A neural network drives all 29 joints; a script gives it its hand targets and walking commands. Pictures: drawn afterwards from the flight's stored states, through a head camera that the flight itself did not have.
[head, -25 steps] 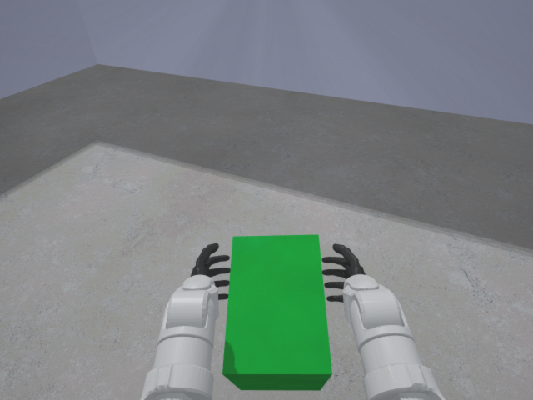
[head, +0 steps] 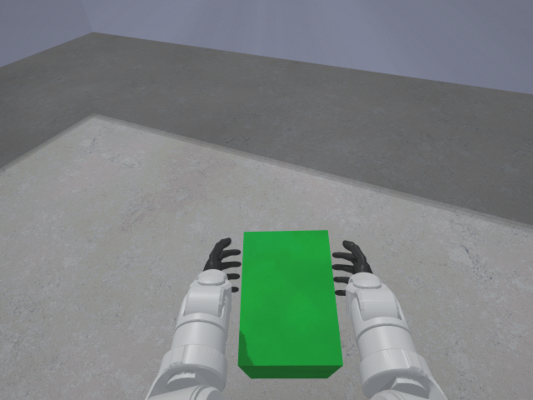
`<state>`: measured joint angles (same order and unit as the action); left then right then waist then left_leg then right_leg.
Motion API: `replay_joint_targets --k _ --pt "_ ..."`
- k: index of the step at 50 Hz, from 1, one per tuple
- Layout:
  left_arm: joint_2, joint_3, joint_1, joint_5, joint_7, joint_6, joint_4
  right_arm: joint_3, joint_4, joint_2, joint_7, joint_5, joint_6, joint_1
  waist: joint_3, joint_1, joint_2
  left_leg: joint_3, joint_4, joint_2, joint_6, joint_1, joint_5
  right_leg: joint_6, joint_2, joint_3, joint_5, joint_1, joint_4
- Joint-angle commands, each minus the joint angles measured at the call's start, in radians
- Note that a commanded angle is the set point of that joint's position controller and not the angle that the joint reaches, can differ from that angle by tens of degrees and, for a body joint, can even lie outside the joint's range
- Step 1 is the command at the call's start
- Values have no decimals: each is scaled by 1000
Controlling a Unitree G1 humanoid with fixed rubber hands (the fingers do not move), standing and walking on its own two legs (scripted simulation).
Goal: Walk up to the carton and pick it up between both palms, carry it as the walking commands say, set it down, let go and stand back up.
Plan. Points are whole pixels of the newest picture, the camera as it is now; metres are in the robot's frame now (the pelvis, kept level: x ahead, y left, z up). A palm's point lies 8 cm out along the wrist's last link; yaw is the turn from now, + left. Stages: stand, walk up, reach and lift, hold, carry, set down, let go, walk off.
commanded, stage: set down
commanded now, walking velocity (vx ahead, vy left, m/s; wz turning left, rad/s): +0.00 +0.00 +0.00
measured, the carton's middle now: (287, 308) +0.33 +0.02 -0.09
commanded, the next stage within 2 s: none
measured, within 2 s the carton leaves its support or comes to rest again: neither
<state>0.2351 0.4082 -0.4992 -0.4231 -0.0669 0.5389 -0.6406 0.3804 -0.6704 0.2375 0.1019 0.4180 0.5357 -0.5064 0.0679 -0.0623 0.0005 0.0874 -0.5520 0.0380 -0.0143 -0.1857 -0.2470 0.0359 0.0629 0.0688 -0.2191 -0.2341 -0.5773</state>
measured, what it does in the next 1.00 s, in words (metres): lowers itself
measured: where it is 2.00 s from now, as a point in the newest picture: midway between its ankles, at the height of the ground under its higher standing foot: outside the picture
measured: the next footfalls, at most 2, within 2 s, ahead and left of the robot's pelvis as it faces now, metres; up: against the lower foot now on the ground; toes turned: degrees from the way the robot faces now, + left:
none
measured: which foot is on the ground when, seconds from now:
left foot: down 0.00-1.00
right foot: down 0.00-1.00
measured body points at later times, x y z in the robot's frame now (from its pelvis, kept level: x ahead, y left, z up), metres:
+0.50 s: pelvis -0.02 +0.00 -0.03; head +0.10 +0.00 +0.40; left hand +0.34 +0.15 -0.08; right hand +0.35 -0.09 -0.09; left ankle +0.04 +0.14 -0.73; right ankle +0.06 -0.09 -0.73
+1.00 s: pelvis -0.02 +0.01 -0.10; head +0.16 +0.00 +0.31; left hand +0.36 +0.15 -0.17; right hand +0.39 -0.09 -0.18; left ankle +0.04 +0.14 -0.73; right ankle +0.06 -0.09 -0.73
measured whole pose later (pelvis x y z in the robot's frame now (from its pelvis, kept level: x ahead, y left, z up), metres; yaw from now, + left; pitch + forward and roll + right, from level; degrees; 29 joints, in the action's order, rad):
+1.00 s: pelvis -0.02 +0.01 -0.10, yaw +1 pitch +28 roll +2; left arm 0.27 0.44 -0.60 -0.26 -0.20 0.11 -0.63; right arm 0.34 -0.74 0.17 0.20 0.29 0.12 -0.65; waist -0.09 -0.05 -0.01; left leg 0.07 -1.17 0.10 -0.03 -1.23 -0.42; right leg 0.00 0.10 0.11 -0.38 -1.28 -1.18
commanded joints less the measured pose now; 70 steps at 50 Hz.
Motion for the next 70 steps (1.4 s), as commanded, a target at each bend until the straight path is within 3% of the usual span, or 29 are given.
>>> replay_joint_targets --k 1,14,26,38,50,70 --pt "1003 -359 -472 176 232 -87 -65 -352 -23 1004 -219 -191 -113 -523 -325 -2 -16 -10 68 39 66 -86 24 -12 2 59 17 120 78" --pt "949 -348 -440 118 205 -275 -113 -364 -80 933 -176 -147 -296 -522 -463 -18 -26 -17 -60 69 52 -290 86 -26 26 60 112 -19 -40" --pt "955 -432 -514 143 183 -399 -105 -459 -85 891 -152 -138 -417 -587 -667 -6 -12 -18 -221 96 23 -511 53 -15 59 44 74 -207 -215" --pt "945 -467 -550 177 148 -426 -104 -505 -105 858 -157 -151 -441 -613 -790 0 -36 -32 -366 116 2 -685 4 -17 88 23 7 -418 -380" --pt "893 -502 -599 215 118 -444 -81 -531 -112 818 -140 -180 -463 -640 -888 -3 -48 -39 -518 137 -20 -811 26 -27 102 12 21 -589 -525" --pt "838 -490 -735 266 112 -427 -94 -546 -125 795 -103 -231 -448 -773 -1004 -19 -79 -73 -754 156 -27 -1057 6 -49 114 4 14 -733 -722"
